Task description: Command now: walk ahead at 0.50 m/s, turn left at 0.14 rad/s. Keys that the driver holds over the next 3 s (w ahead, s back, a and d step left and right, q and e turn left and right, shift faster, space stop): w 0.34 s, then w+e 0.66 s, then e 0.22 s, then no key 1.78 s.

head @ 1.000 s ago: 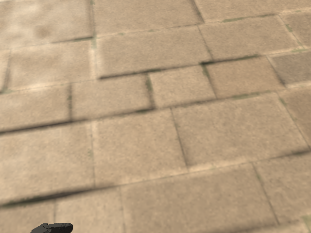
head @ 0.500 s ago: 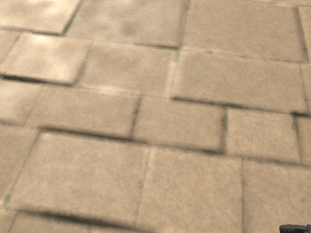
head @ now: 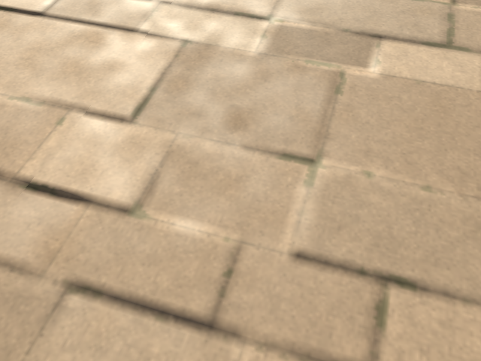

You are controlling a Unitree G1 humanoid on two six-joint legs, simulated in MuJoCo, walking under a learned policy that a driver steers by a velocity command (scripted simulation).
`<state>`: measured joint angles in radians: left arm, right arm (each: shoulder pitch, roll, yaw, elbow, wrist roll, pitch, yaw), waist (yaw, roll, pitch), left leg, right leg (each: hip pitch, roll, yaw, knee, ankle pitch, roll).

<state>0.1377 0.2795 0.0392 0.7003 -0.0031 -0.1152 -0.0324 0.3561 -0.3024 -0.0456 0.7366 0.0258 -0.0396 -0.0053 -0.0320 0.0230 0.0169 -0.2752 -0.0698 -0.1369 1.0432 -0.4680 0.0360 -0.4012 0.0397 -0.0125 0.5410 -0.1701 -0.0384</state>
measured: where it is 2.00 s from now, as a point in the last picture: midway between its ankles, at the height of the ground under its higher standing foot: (284, 269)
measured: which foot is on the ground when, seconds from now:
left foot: up 0.00-0.40, down 0.42-0.98, up 1.00-1.00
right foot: down 0.00-0.44, up 0.46-0.94, down 0.96-1.00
